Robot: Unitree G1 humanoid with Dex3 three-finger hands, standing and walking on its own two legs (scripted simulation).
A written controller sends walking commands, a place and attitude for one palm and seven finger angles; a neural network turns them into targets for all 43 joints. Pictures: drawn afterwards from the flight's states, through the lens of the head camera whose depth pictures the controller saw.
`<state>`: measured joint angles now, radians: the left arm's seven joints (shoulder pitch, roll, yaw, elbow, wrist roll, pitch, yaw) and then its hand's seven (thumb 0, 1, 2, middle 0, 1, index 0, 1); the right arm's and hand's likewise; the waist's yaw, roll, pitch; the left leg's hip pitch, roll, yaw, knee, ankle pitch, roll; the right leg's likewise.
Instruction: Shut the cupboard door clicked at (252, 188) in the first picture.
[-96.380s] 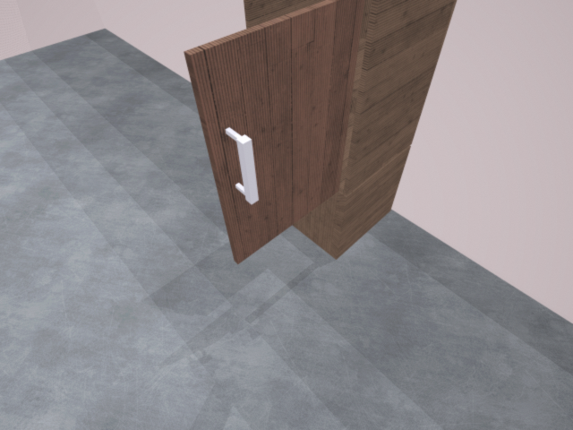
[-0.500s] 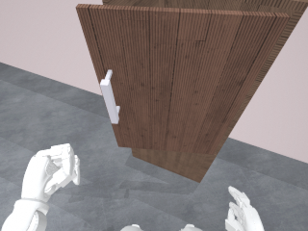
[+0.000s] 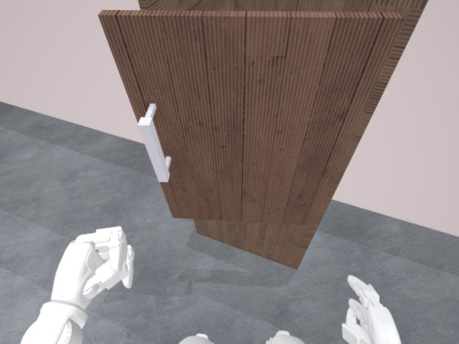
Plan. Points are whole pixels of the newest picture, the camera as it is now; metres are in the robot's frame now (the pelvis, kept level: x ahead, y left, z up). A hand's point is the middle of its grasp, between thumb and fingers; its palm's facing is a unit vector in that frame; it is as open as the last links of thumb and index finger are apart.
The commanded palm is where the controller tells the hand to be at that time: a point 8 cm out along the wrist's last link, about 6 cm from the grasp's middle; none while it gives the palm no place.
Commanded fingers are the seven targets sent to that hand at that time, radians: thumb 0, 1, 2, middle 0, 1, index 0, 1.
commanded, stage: bring the fist close to the handle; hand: left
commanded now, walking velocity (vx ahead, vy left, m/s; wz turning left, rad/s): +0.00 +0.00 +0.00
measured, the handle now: (158, 145) +0.47 +0.18 +0.07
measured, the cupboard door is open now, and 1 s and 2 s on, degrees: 18 18 13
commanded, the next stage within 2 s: push the door shut along its arc in 1.38 s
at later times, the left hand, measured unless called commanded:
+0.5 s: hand (145, 214) +0.30 +0.16 +0.08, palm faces -0.03 -1.00 +0.00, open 3.1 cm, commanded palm +0.28 +0.21 +0.08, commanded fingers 0.00 0.90 0.90 -1.30 -1.50 -1.30 -1.50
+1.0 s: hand (176, 188) +0.36 +0.13 +0.07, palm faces -0.03 -1.00 -0.02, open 3.1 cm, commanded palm +0.34 +0.19 +0.08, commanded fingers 0.00 0.90 0.90 -1.30 -1.50 -1.30 -1.50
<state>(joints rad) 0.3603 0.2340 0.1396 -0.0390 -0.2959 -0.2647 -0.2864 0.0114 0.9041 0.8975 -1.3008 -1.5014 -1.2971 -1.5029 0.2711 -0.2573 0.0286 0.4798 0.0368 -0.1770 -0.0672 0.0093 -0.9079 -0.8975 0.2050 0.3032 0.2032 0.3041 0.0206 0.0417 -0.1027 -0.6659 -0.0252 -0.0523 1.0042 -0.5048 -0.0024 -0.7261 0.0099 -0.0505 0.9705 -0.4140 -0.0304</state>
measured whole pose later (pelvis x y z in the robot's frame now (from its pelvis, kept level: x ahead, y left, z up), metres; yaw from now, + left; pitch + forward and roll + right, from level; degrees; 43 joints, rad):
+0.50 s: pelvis +0.00 +0.02 +0.00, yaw -1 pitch +10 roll -1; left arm 0.04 0.18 0.09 0.12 -0.22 -0.24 -0.14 0.01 0.90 0.90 -1.30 -1.50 -1.30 -1.50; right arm 0.29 -0.24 0.04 0.53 0.03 -0.17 -0.05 0.01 -0.91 -0.90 0.21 0.30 0.20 0.30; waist 0.00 0.03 -0.11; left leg -0.67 -0.04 -0.03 0.98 -0.50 0.02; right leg -0.73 0.00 -0.03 0.95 -0.40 -0.01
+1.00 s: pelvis +0.00 +0.00 +0.00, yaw -1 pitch +11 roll +1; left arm -0.27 0.16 0.09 0.45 -0.17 -0.25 -0.08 0.01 0.90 0.90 -1.30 -1.50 -1.30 -1.50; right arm 0.26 -0.24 0.03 0.57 0.03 -0.10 -0.04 0.01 -0.91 -0.90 0.21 0.30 0.20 0.30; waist -0.02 0.03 -0.09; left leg -0.68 -0.03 -0.03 0.96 -0.48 0.00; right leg -0.76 0.00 -0.03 0.95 -0.39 -0.03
